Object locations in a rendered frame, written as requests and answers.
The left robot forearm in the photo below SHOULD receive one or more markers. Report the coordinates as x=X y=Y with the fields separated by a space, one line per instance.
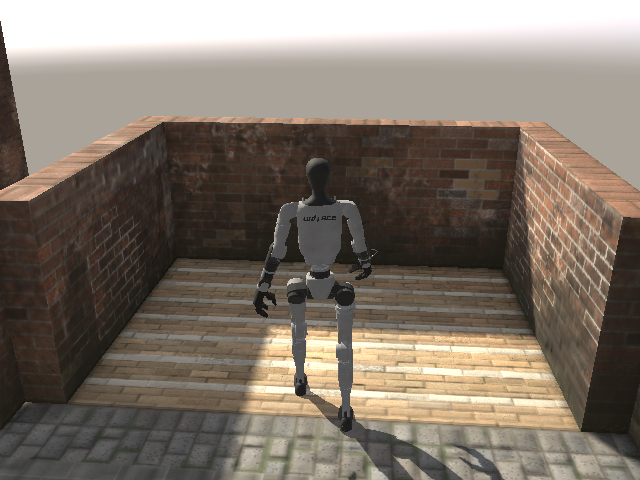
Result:
x=269 y=270

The robot left thigh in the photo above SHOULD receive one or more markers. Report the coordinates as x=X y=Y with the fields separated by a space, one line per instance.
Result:
x=297 y=294

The left robot hand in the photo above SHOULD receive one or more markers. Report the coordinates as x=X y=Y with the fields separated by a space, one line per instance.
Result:
x=259 y=304

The right robot hand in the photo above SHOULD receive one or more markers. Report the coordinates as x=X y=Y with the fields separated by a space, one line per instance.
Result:
x=365 y=274

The right robot foot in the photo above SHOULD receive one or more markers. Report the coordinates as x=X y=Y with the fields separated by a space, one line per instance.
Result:
x=345 y=422

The robot left upper arm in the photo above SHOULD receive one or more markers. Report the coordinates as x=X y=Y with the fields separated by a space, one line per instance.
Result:
x=287 y=212

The robot right upper arm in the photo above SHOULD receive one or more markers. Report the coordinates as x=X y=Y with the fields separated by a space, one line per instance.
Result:
x=350 y=210

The right robot forearm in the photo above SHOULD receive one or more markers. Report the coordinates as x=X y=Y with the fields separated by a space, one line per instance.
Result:
x=364 y=257

